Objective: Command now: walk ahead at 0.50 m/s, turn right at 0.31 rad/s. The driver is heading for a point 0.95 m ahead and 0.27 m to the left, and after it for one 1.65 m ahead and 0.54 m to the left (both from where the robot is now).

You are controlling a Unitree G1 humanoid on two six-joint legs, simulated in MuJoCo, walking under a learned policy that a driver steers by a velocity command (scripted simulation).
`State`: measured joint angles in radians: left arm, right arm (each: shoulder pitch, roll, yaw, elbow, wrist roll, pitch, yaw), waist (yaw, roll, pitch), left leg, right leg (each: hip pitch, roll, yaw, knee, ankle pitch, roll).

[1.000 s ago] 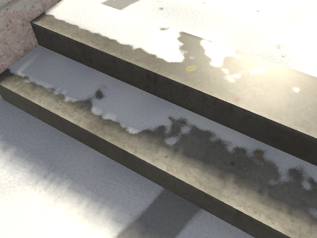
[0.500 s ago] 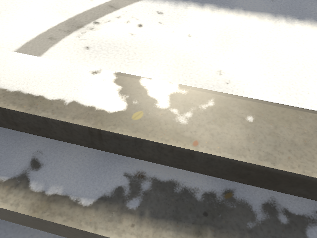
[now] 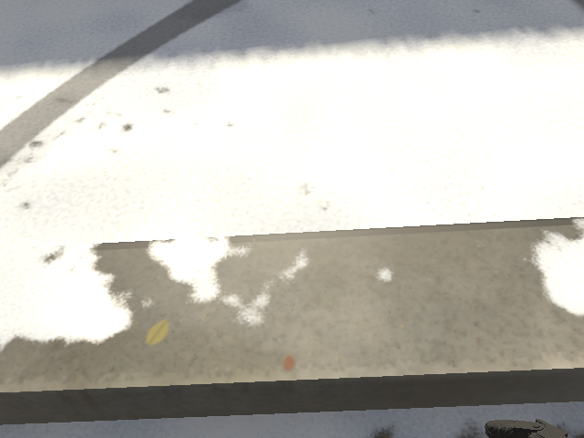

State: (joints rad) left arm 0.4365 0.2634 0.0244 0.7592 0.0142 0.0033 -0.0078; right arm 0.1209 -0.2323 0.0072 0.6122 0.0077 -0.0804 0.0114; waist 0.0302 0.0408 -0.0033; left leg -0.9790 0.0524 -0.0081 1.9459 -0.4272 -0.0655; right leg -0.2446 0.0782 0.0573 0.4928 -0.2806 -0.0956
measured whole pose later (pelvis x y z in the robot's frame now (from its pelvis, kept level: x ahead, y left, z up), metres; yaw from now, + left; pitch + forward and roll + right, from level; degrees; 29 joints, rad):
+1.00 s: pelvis +0.57 +0.05 +0.29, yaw +29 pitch +1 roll -2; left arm 0.37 0.22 0.05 0.92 0.02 -0.08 0.00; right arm 0.14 -0.25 -0.04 0.61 0.02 -0.01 0.02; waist 0.01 0.03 -0.06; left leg -0.86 0.02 -0.05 1.59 -0.12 0.12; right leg -0.30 -0.08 -0.25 0.63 -0.33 -0.02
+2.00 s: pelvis +1.06 +0.38 +0.30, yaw +26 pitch +3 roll +0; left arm 0.21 0.28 0.08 0.72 -0.02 -0.06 -0.03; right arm 0.23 -0.26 -0.05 0.72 0.00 -0.11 -0.01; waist 0.02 0.01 0.04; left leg -0.41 0.04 -0.07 1.29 -0.37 -0.01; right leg -0.41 0.11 -0.01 0.51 -0.14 -0.11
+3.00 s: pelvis +1.52 +0.50 +0.30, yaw -6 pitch +3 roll +0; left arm 0.12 0.25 0.05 0.64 0.01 -0.03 -0.02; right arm 0.22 -0.30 -0.05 0.81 0.01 -0.06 -0.01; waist -0.02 0.02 0.06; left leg -0.46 0.08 -0.01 1.21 -0.50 -0.06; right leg -0.42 0.05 -0.01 0.51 -0.13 -0.07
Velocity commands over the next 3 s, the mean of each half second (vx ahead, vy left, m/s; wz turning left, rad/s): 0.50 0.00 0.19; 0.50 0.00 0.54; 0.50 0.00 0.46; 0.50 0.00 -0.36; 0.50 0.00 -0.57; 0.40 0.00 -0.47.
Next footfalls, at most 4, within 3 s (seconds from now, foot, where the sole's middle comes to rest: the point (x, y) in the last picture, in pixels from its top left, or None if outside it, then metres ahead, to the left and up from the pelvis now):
0.24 left None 0.30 0.11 -0.62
0.74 right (350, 299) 0.66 -0.03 -0.47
1.30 left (179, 260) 0.76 0.33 -0.47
1.86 right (186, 132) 1.18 0.38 -0.47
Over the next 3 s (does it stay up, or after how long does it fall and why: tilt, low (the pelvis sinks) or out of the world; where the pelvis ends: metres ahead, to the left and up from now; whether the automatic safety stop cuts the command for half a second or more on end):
stays up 1.52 0.50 0.30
